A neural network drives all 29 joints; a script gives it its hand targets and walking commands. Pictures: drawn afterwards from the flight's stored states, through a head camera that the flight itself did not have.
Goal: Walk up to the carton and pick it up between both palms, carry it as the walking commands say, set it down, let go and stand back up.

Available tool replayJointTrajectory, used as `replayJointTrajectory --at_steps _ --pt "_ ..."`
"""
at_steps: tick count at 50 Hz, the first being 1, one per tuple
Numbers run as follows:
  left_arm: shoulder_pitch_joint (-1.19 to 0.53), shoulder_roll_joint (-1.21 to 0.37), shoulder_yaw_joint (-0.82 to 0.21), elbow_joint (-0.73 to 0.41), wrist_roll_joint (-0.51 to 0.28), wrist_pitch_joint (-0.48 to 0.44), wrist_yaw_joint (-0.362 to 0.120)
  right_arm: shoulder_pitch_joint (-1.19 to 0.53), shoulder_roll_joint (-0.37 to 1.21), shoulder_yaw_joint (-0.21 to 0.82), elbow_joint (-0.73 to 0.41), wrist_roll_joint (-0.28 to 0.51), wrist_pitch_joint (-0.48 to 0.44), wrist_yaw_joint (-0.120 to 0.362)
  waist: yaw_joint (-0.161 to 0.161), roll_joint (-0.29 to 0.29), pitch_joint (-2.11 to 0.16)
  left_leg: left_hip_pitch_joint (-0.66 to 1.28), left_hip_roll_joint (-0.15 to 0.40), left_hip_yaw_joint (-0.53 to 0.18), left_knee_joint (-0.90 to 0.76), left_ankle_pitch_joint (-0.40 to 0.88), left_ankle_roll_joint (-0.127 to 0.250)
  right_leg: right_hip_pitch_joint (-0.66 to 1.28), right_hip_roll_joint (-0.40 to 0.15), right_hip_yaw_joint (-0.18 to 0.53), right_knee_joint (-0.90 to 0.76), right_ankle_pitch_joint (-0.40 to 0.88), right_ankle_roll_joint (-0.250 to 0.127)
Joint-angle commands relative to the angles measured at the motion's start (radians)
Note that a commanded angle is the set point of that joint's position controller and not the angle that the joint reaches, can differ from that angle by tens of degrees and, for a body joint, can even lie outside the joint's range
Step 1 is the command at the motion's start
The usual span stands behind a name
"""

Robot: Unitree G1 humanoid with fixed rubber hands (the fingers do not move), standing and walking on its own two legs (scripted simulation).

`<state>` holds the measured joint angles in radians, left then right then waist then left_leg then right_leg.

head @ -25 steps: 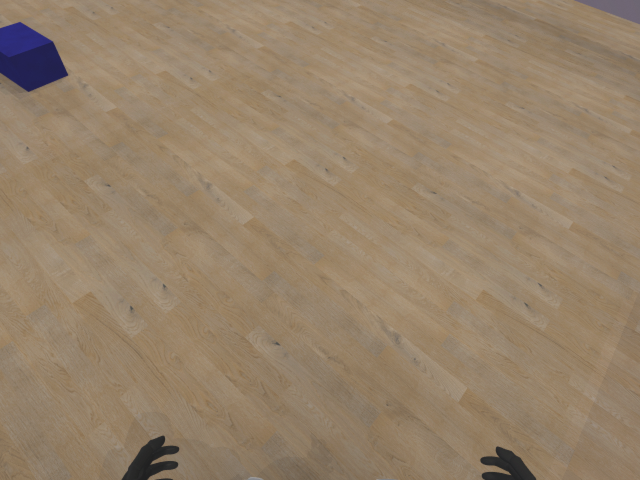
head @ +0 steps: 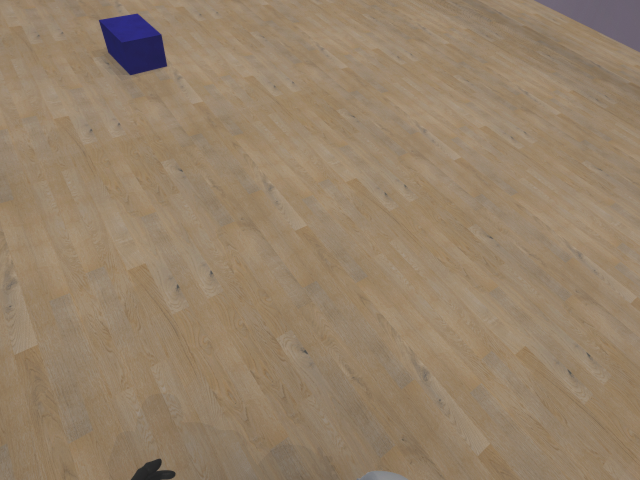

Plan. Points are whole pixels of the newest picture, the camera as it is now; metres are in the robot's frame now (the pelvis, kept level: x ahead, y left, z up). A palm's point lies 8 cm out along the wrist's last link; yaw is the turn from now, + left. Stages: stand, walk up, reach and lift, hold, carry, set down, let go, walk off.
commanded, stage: walk up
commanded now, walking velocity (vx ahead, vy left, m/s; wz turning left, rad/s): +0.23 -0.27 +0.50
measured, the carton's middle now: (134, 43) +2.36 +0.91 -0.67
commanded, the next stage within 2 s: none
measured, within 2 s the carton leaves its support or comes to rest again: neither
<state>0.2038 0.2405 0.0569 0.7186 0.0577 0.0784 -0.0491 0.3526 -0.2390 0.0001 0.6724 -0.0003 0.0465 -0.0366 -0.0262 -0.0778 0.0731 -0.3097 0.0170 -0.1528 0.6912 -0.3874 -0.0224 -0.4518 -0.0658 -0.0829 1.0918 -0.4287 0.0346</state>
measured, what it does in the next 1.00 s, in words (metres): walks ahead, turning left: right foot, then left foot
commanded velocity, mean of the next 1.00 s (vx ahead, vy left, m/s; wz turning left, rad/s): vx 0.48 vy -0.04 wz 0.35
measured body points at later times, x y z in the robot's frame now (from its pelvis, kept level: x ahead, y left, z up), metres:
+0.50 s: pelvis +0.20 -0.04 -0.01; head +0.25 -0.03 +0.43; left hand +0.08 +0.20 -0.13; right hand +0.44 -0.20 -0.13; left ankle +0.22 +0.12 -0.70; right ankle +0.05 -0.20 -0.72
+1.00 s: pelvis +0.49 +0.00 -0.01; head +0.53 -0.01 +0.44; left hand +0.46 +0.27 -0.12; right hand +0.63 -0.21 -0.15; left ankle +0.33 +0.10 -0.65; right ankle +0.49 -0.13 -0.72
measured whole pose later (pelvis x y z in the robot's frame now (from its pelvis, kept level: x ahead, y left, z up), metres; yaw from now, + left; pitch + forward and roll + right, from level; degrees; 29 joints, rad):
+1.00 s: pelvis +0.49 +0.00 -0.01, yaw +21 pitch +3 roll +1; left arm 0.30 0.24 0.03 0.81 0.04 -0.06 -0.02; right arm 0.35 -0.25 0.00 0.77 0.00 -0.03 0.03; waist -0.01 0.05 0.00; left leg -0.40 -0.01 -0.07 1.15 -0.48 -0.03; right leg -0.31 -0.12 -0.14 0.70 -0.44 0.02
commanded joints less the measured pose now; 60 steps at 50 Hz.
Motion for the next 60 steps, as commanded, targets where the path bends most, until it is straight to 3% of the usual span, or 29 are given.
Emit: replayJointTrajectory --at_steps 1,3,5,6,7,8,9,10,13,15,21,24,26,27,28,29,30,32,36,40,42,43,44,46,47,49,52,58,60 --pt "-0.112 0.073 -0.008 -0.121 -0.019 -0.051 -0.019 0.017 -0.289 -0.121 0.052 -0.022 -0.048 -0.016 -0.041 0.421 -0.003 0.06 0.231 -0.453 -0.454 -0.091 0.184 -0.095 0.021 0.092 -0.166 -0.092 0.022" --pt "-0.127 0.037 -0.015 -0.113 -0.043 -0.071 -0.008 0.063 -0.278 -0.128 0.046 -0.025 -0.054 -0.016 -0.062 0.462 -0.036 0.155 0.194 -0.361 -0.355 0.273 0.156 -0.069 0.069 0.047 -0.376 -0.161 0.029" --pt "0.091 0.049 -0.009 -0.023 -0.059 -0.108 0.01 -0.037 -0.241 -0.115 0.03 -0.004 -0.063 -0.002 0.061 0.429 -0.138 -0.06 0.127 -0.277 -0.251 0.322 0.113 0.392 0.089 0.002 -0.656 0.019 0.01" --pt "0.192 0.113 0.009 -0.007 -0.057 -0.112 0.021 -0.035 -0.177 -0.104 0.049 -0.023 -0.073 0.005 0.086 0.295 -0.165 -0.17 0.054 -0.173 -0.102 0.348 0.074 0.594 0.01 0.009 -0.731 0.17 0.024" --pt "0.23 0.168 0.033 0.021 -0.037 -0.107 0.019 0.032 -0.088 -0.078 0.075 -0.037 -0.085 -0.003 0.103 0.044 -0.257 -0.334 -0.025 -0.033 0.126 -0.009 0.042 0.774 -0.184 0.146 -0.754 0.287 -0.016" --pt "0.354 0.274 0.073 0.032 -0.026 -0.114 0.018 -0.002 -0.042 -0.059 0.027 -0.032 -0.091 0.007 0.171 -0.221 -0.403 -0.504 -0.081 0.076 0.426 -0.21 0.019 0.871 -0.405 0.411 -0.75 0.107 -0.052" --pt "0.335 0.321 0.068 0.026 -0.027 -0.11 0.031 -0.158 -0.095 -0.06 -0.023 -0.03 -0.077 0.03 0.211 -0.148 -0.34 -0.648 0.019 0.012 0.551 -0.148 0.009 0.828 -0.519 0.613 -0.853 -0.468 -0.083" --pt "0.337 0.288 0.049 0.057 -0.023 -0.109 0.045 -0.308 -0.13 -0.074 -0.072 -0.023 -0.067 0.053 0.225 -0.052 -0.112 -0.696 0.076 0.007 0.552 -0.045 0.0 0.615 -0.499 0.676 -0.934 -0.515 -0.101" --pt "0.224 0.167 0.039 0.025 -0.026 -0.142 0.05 -0.131 -0.101 -0.057 0.015 -0.03 -0.071 0.1 0.089 -0.122 -0.036 -0.605 0.084 0.041 0.524 0.123 0.011 0.536 -0.322 0.292 -0.904 -0.14 -0.038" --pt "0.236 0.158 0.039 0.024 -0.03 -0.154 0.04 -0.082 -0.105 -0.065 0.036 -0.031 -0.065 0.106 0.069 -0.093 -0.086 -0.569 0.064 0.086 0.545 0.145 0.008 0.58 -0.287 0.146 -0.852 0.078 -0.039" --pt "0.306 0.179 0.032 0.044 -0.027 -0.148 0.045 -0.379 -0.051 -0.032 -0.061 -0.015 -0.058 0.125 0.136 -0.103 0.006 -0.472 0.027 0.197 0.155 0.093 -0.004 0.601 -0.269 -0.048 -0.807 0.547 -0.091" --pt "0.274 0.213 0.031 0.05 -0.019 -0.137 0.043 -0.363 -0.042 -0.026 -0.052 -0.021 -0.066 0.125 0.103 -0.08 0.021 -0.323 -0.027 0.281 0.028 0.001 0.025 0.506 -0.288 -0.069 -0.742 0.608 -0.097" --pt "0.222 0.234 0.034 0.038 -0.047 -0.137 0.039 -0.159 -0.082 -0.051 0.031 -0.032 -0.082 0.108 -0.011 -0.026 -0.177 0.001 -0.093 0.331 -0.143 0.129 0.069 0.458 -0.212 -0.181 -0.426 0.876 -0.064" --pt "0.207 0.211 0.028 0.02 -0.053 -0.147 0.037 0.073 -0.198 -0.088 0.097 -0.051 -0.1 0.09 -0.122 0.097 -0.401 0.384 -0.018 0.164 -0.108 0.177 0.144 0.278 -0.183 -0.155 -0.101 0.807 -0.027" --pt "0.209 0.137 0.005 -0.032 -0.056 -0.162 0.026 0.231 -0.357 -0.126 0.132 -0.051 -0.103 0.061 -0.17 0.445 -0.505 0.681 0.256 -0.327 -0.151 0.37 0.257 -0.067 -0.006 -0.118 0.196 0.081 0.02" --pt "0.212 0.13 0.012 -0.035 -0.063 -0.168 0.028 0.271 -0.37 -0.135 0.135 -0.03 -0.1 0.046 -0.153 0.454 -0.489 0.813 0.366 -0.65 -0.222 0.707 0.354 -0.285 0.087 0.038 0.375 -0.193 0.017" --pt "0.142 0.155 0.009 -0.01 -0.074 -0.168 0.033 0.238 -0.302 -0.115 0.146 -0.027 -0.101 0.032 -0.158 0.276 -0.398 0.826 0.337 -0.573 -0.203 0.875 0.368 -0.373 0.017 0.126 0.399 -0.107 0.004" --pt "0.067 0.105 -0.019 -0.01 -0.042 -0.169 0.036 0.082 -0.188 -0.095 0.145 -0.021 -0.11 0.023 -0.102 0.159 -0.226 0.585 0.298 -0.346 -0.177 0.844 0.274 -0.401 -0.063 0.142 0.243 -0.057 -0.017" --pt "0.107 0.089 -0.018 0.02 -0.029 -0.11 0.015 -0.104 -0.155 -0.073 0.084 -0.016 -0.106 0.032 0.039 0.25 0.03 -0.005 0.249 -0.197 -0.349 0.464 0.198 -0.069 -0.1 0.096 -0.066 -0.105 0.033" --pt "0.083 0.06 -0.017 0.025 -0.024 -0.116 -0.004 -0.099 -0.199 -0.084 0.076 -0.029 -0.1 0.044 0.043 0.354 0.037 -0.13 0.131 -0.11 -0.348 0.229 0.14 0.208 0.004 -0.042 -0.415 0.06 0.033" --pt "0.296 0.166 0.027 0.092 -0.024 -0.134 0.015 -0.091 -0.166 -0.073 0.084 -0.025 -0.103 0.05 0.169 0.133 -0.139 -0.25 0.002 0.028 0.024 0.153 0.093 0.637 -0.042 -0.023 -0.563 0.232 0.056" --pt "0.493 0.303 0.067 0.126 -0.019 -0.141 0.037 -0.089 -0.064 -0.049 0.043 -0.014 -0.113 0.048 0.238 -0.246 -0.278 -0.401 -0.073 0.106 0.385 -0.173 0.043 0.772 -0.361 0.361 -0.701 0.242 -0.011" --pt "0.553 0.381 0.065 0.139 -0.038 -0.145 0.044 -0.072 -0.087 -0.067 0.026 0.005 -0.114 0.043 0.232 -0.264 -0.365 -0.477 -0.066 0.065 0.574 -0.243 0.017 0.825 -0.53 0.689 -0.781 0.32 -0.114" --pt "0.443 0.248 0.046 0.139 -0.012 -0.15 0.045 -0.152 -0.117 -0.069 0.047 -0.016 -0.113 0.054 0.189 -0.126 -0.189 -0.529 0.032 0.042 0.641 -0.114 -0.007 0.684 -0.447 0.551 -0.675 0.588 -0.159" --pt "0.408 0.202 0.035 0.133 -0.009 -0.156 0.045 -0.172 -0.111 -0.063 0.051 -0.025 -0.109 0.059 0.172 -0.072 -0.119 -0.523 0.033 0.081 0.602 -0.066 -0.015 0.627 -0.379 0.432 -0.655 0.74 -0.104" --pt "0.362 0.174 0.045 0.123 0.0 -0.154 0.043 -0.217 -0.105 -0.053 0.017 -0.017 -0.093 0.078 0.169 -0.176 -0.032 -0.627 0.044 0.115 0.536 -0.048 -0.007 0.696 -0.32 0.291 -0.662 0.894 -0.089" --pt "0.432 0.202 0.057 0.137 -0.019 -0.161 0.057 -0.223 -0.094 -0.061 0.028 -0.03 -0.075 0.094 0.161 -0.137 -0.098 -0.549 0.011 0.143 0.462 0.019 -0.012 0.69 -0.314 0.258 -0.636 1.104 -0.071" --pt "0.345 0.208 0.044 0.101 -0.039 -0.153 0.069 -0.402 -0.053 -0.031 -0.008 -0.019 -0.056 0.138 0.117 -0.089 0.029 -0.424 0.016 0.24 0.021 0.179 -0.027 0.546 -0.281 0.087 -0.789 0.884 -0.074" --pt "0.231 0.251 0.049 0.076 -0.043 -0.143 0.068 -0.293 -0.073 -0.039 0.035 -0.016 -0.054 0.137 0.024 -0.121 -0.022 -0.174 -0.01 0.274 -0.08 0.173 -0.002 0.418 -0.305 0.024 -0.735 0.864 -0.055"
